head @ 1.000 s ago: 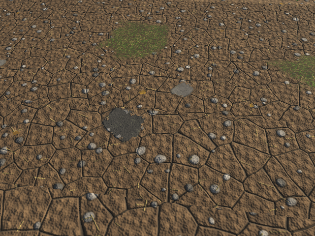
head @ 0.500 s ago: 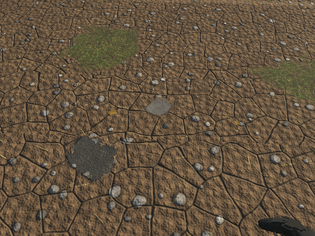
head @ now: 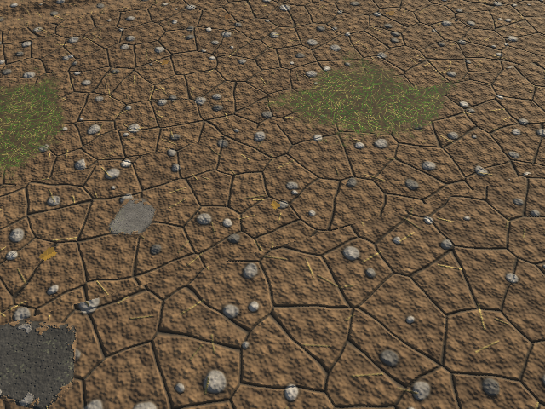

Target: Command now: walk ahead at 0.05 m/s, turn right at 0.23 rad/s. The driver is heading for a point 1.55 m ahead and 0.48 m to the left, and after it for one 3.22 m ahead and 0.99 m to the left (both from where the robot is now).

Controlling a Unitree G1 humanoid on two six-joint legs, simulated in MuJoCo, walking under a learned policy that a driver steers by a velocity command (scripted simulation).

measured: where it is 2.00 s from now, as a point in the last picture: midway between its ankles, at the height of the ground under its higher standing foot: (265, 296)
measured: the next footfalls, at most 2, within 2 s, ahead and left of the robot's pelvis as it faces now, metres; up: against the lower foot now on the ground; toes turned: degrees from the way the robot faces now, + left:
left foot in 0.24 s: +0.05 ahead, +0.14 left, +0.00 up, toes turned +3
right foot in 0.78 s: +0.22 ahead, -0.09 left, +0.00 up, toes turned -3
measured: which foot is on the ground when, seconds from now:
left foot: up 0.00-0.22, down 0.24-0.78, up 0.80-1.00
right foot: down 0.00-0.46, up 0.48-0.76, down 0.78-1.00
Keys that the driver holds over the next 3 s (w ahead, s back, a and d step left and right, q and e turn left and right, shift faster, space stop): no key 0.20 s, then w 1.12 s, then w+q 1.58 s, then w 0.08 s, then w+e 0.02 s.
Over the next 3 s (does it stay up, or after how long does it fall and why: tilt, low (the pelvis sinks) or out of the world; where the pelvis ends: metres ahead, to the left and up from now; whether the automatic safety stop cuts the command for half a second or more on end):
stays up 1.32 0.35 -0.39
